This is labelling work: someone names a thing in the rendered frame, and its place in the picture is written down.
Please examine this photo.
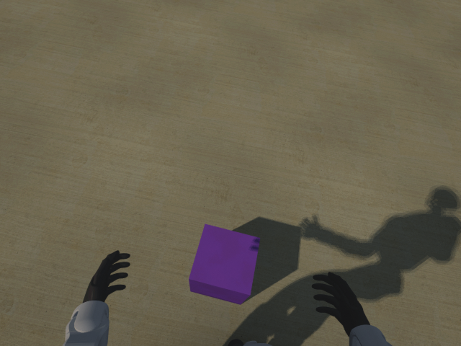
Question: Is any robot right forearm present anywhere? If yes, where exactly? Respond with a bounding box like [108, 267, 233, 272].
[349, 324, 392, 346]

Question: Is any robot left forearm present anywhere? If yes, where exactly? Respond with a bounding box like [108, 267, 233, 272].
[63, 301, 109, 346]

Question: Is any robot left hand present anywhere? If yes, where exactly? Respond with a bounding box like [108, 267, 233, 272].
[83, 250, 130, 303]

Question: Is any robot right hand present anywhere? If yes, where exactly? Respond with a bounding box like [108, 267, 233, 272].
[312, 272, 370, 336]

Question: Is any carton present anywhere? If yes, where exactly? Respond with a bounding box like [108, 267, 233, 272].
[189, 224, 260, 305]

